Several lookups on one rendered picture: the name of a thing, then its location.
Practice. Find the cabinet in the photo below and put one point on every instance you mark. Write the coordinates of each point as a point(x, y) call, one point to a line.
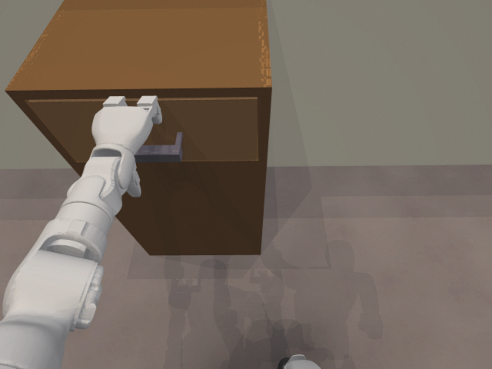
point(94, 49)

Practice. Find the drawer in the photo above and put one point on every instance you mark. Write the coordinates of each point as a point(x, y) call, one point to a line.
point(212, 128)

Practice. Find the left robot forearm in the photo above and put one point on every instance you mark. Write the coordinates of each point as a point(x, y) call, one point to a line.
point(84, 219)

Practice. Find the robot right shin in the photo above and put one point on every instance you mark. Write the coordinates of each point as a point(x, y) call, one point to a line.
point(295, 358)

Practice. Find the left robot hand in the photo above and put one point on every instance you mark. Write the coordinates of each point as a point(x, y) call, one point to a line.
point(126, 126)

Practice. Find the handle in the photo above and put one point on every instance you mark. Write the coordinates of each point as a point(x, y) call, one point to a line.
point(161, 153)

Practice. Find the left robot upper arm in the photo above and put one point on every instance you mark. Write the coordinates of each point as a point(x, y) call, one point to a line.
point(56, 294)

